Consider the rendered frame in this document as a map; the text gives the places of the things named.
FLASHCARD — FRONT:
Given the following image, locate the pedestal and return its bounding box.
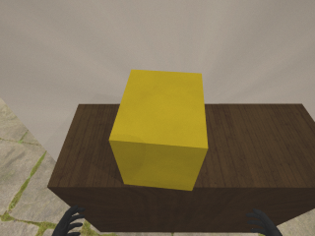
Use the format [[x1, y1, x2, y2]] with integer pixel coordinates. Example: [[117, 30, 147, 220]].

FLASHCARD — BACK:
[[47, 103, 315, 233]]

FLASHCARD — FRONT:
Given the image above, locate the robot right hand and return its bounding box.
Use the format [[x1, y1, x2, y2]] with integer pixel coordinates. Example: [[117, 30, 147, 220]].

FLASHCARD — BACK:
[[245, 208, 283, 236]]

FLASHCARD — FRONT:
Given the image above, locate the carton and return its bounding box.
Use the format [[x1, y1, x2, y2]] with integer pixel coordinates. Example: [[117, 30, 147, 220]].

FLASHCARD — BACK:
[[109, 69, 209, 191]]

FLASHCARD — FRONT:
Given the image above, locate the robot left hand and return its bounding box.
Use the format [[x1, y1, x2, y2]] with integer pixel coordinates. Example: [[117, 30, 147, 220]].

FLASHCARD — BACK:
[[51, 205, 86, 236]]

